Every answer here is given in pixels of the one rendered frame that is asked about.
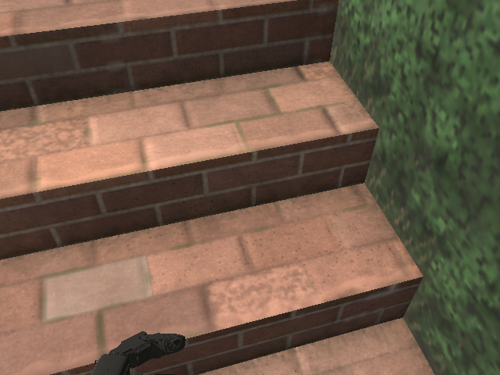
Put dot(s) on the left robot hand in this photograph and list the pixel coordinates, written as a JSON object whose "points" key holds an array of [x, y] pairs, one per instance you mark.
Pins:
{"points": [[137, 350]]}

